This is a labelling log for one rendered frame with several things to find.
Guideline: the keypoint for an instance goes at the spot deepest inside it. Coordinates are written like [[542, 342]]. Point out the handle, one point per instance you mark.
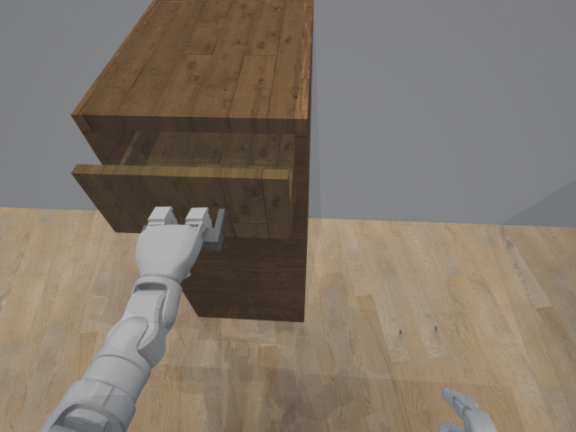
[[212, 238]]

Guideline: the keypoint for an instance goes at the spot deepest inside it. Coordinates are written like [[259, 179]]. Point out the cabinet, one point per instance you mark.
[[219, 66]]

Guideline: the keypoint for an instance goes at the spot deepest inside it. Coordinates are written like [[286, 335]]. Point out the right robot hand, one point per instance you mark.
[[467, 409]]

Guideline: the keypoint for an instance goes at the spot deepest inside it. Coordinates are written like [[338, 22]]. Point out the left robot hand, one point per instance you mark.
[[168, 249]]

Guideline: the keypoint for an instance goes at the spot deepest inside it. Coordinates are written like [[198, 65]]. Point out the drawer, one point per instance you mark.
[[251, 176]]

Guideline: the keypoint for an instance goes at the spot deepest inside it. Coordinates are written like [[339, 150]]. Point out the left robot forearm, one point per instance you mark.
[[103, 400]]

